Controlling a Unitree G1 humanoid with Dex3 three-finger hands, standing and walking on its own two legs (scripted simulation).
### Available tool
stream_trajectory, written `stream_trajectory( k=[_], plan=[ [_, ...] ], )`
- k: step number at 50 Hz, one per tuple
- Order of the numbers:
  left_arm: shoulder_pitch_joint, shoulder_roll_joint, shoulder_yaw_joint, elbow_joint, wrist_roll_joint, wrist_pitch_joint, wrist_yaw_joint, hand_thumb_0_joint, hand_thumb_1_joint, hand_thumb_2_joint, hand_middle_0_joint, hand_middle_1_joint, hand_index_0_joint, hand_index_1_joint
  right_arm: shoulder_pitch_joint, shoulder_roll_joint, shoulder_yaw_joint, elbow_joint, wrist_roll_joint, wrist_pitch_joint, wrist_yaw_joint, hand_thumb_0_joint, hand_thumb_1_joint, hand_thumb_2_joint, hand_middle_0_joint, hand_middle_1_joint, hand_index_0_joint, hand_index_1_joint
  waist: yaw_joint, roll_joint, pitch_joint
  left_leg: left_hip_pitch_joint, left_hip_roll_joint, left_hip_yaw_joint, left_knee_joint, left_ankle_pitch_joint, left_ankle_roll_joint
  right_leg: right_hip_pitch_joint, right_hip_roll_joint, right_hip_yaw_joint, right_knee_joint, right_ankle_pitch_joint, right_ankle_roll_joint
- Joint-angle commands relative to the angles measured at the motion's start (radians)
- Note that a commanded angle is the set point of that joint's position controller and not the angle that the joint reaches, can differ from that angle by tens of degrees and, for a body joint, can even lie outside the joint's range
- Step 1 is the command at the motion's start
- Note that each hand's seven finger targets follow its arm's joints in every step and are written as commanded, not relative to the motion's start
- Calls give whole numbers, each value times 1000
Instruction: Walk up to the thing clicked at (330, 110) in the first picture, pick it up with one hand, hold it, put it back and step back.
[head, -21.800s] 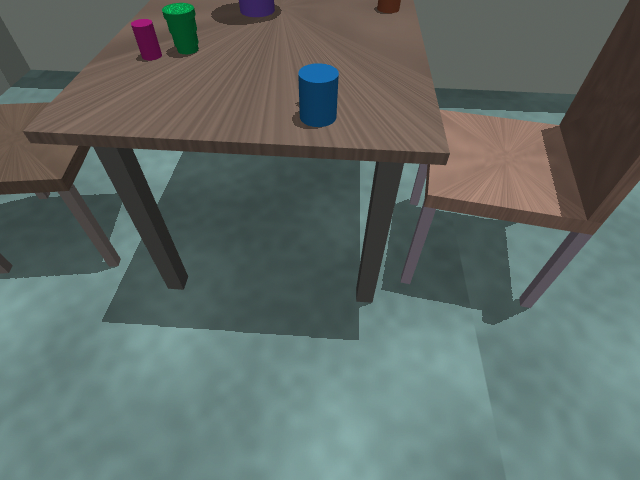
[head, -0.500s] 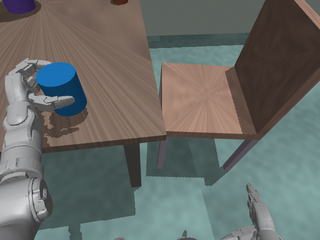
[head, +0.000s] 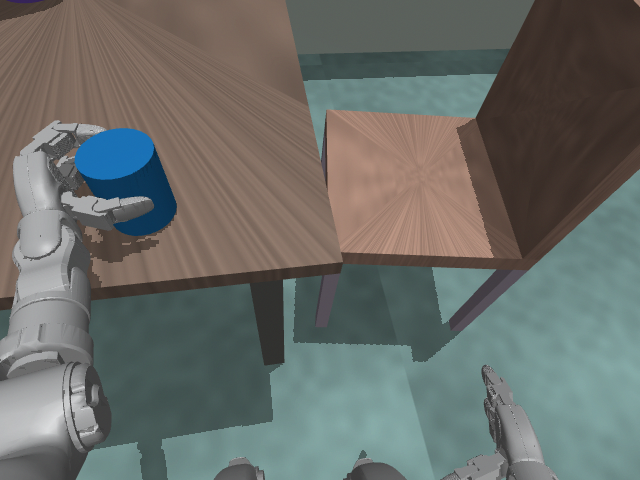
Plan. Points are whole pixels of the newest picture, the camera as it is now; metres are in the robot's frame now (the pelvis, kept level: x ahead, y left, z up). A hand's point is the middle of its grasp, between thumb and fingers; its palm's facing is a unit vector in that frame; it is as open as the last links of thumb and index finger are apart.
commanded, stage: lower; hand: left
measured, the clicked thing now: (122, 177) +0.48 +0.21 +0.08
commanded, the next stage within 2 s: loosen in 0.04 s
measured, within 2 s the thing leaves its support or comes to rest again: neither
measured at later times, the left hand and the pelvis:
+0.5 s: hand (102, 178) +0.47 +0.23 +0.09, palm faces +0.27 -0.96 +0.01, open 13.5 cm; pelvis +0.00 -0.01 -0.01, yaw +0 degrees
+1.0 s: hand out of the picture +0.48 +0.29 +0.21, palm faces +0.35 -0.94 -0.02, open 17.5 cm; pelvis +0.01 -0.01 +0.01, yaw +0 degrees
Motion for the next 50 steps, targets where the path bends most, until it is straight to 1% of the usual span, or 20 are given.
stream_trajectory(
  k=[1, 7, 8, 17, 19, 21, 23, 25, 26, 27, 29, 32, 34, 36, 38, 39, 43, 46, 48, 50],
  plan=[
    [-462, 261, 35, -253, 0, -90, 10, 0, -71, 1220, -1213, -1346, -1220, -1365, 9, -158, -79, -180, 1, -36, -8, 0, 494, -67, 49, 50, 49, 50, -10, 104, -447, 398, 0, -43, -53, 404, 12, 35, 14, -27, -68, 346, -31],
    [-412, 229, 25, -212, 9, -88, 10, 0, -102, 1188, -1191, -1320, -1199, -1338, 2, -157, -76, -232, -1, -23, -1, 0, 496, -66, 49, 50, 49, 50, -13, 97, -407, 359, -2, -44, -56, 336, 8, 13, 17, -30, -58, 292, -36],
    [-415, 219, 15, -223, 12, -89, 9, 0, -80, 1108, -1230, -1289, -1248, -1294, 48, -138, -61, -209, -3, -18, 3, 0, 499, -57, 49, 49, 49, 49, -15, 103, -401, 365, -1, -46, -55, 341, 8, -1, 18, -32, -55, 295, -37],
    [-427, 236, 28, -207, -1, -86, -8, 0, -586, 447, -694, -643, -723, -640, 43, -156, -71, -239, -2, -2, 3, 0, 498, -56, 51, 50, 50, 50, -14, 101, -416, 336, -6, -40, -41, 341, 12, 19, 15, -25, -45, 312, -34],
    [-461, 242, 19, -265, 0, -88, -10, 0, -611, 300, -548, -493, -563, -490, 26, -143, -59, -271, 4, -3, 5, 0, 496, -56, 51, 50, 50, 50, -1, 125, -456, 376, -4, -41, -42, 352, 10, 19, 14, -24, -42, 307, -35],
    [-417, 231, 25, -189, -2, -80, -13, 0, -611, 229, -477, -406, -489, -404, 51, -155, -68, -258, 1, 5, 2, 0, 500, -55, 51, 51, 51, 51, -19, 78, -417, 350, -2, -44, -36, 361, 13, 13, 18, -28, -41, 321, -31],
    [-443, 252, 32, -235, 0, -87, -11, 0, -611, 191, -446, -355, -453, -358, 48, -137, -50, -262, 2, 6, 5, 0, 496, -57, 51, 51, 51, 51, -11, 95, -430, 347, -5, -41, -31, 358, 14, 16, 15, -23, -40, 326, -30],
    [-450, 285, 63, -245, -3, -88, -10, 0, -611, 173, -401, -319, -407, -323, 50, -171, -78, -279, 3, 13, 2, 0, 500, -57, 51, 51, 51, 51, -7, 86, -462, 349, -7, -36, -30, 355, 16, 38, 13, -20, -39, 332, -28],
    [-430, 231, 21, -209, -1, -83, -13, 0, -611, 157, -387, -294, -391, -299, 50, -124, -44, -262, 4, 14, 5, 0, 499, -58, 52, 51, 51, 51, -13, 72, -401, 319, -10, -33, -32, 324, 19, 23, 12, -16, -43, 315, -26],
    [-426, 272, 62, -208, -6, -85, -9, 0, -611, 144, -368, -282, -373, -286, 49, -163, -78, -268, 3, 13, 2, 0, 498, -58, 52, 51, 51, 51, -12, 62, -391, 305, -10, -34, -35, 310, 18, 24, 14, -19, -46, 303, -27],
    [-449, 285, 59, -249, 0, -92, -7, 0, -611, 117, -316, -227, -319, -233, 50, -138, -60, -269, 4, 14, 5, 0, 502, -58, 52, 51, 51, 51, -7, 90, -427, 316, -15, -28, -25, 332, 20, 42, 8, -10, -42, 335, -23],
    [-449, 271, 55, -231, 3, -90, -5, 0, -611, 107, -179, -159, -187, -158, 34, -165, -77, -306, 2, 19, 3, 0, 525, -52, 52, 50, 51, 50, -11, 81, -452, 326, -14, -31, -26, 340, 18, 50, 11, -13, -36, 338, -26],
    [-483, 363, 97, -289, 14, -91, 10, 0, -611, 104, -151, -140, -159, -139, 28, -206, -110, -346, 3, 23, -3, 0, 527, -52, 52, 51, 51, 51, -1, 115, -501, 380, -6, -41, -31, 374, 11, 55, 11, -18, -34, 334, -32],
    [-559, 384, 91, -365, 17, -91, 15, 0, -611, 95, -103, -110, -112, -109, 30, -206, -111, -393, 6, 29, -8, 0, 529, -53, 52, 51, 51, 51, -8, 119, -550, 412, -9, -39, -33, 382, 12, 94, 10, -13, -44, 354, -28],
    [-568, 409, 101, -378, 15, -80, 17, 0, -611, 85, -82, -98, -94, -94, 55, -179, -90, -361, 11, 31, -14, 0, 527, -53, 52, 51, 51, 51, 1, 126, -511, 395, -18, -31, -46, 353, 13, 125, 9, -6, -60, 349, -25],
    [-544, 427, 120, -345, 16, -66, 20, 0, -611, 89, -73, -95, -84, -91, 59, -195, -108, -332, 12, 35, -18, 0, 524, -54, 52, 50, 52, 50, 11, 114, -493, 383, -20, -30, -56, 343, 13, 138, 8, -5, -67, 345, -25],
    [-600, 483, 114, -389, 23, -5, 1, 0, -611, 64, -51, -63, -63, -58, 74, -173, -87, -283, 26, 41, -27, 0, 532, -52, 52, 50, 51, 50, 20, 180, -507, 436, -24, -22, -73, 411, 8, 174, 8, -1, -86, 402, -24],
    [-510, 469, 91, -247, 30, 77, -35, 0, -611, 35, -60, -50, -74, -43, 53, -186, -104, -177, 36, 38, -27, 0, 533, -51, 52, 50, 51, 50, 29, 182, -392, 441, -17, -23, -107, 431, 0, 141, 15, -10, -115, 373, -30],
    [-549, 456, 59, -243, 24, 133, -72, 0, -605, 31, -60, -33, -71, -29, 15, -177, -84, -176, 46, 23, -27, 0, 541, -50, 52, 51, 51, 51, 26, 147, -383, 433, -14, -23, -118, 436, 5, 161, 13, -14, -129, 389, -31],
    [-532, 471, 65, -204, 5, 184, -116, 0, -611, 24, -61, -41, -77, -33, -45, -186, -73, -201, 58, 9, -30, 0, 549, -48, 52, 51, 51, 51, 41, 101, -377, 411, -16, -20, -135, 440, 11, 213, 12, -14, -145, 415, -29]
  ],
)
